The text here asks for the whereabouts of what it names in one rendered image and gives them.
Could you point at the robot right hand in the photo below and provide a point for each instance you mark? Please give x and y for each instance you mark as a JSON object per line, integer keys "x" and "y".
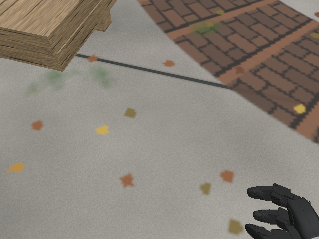
{"x": 299, "y": 221}

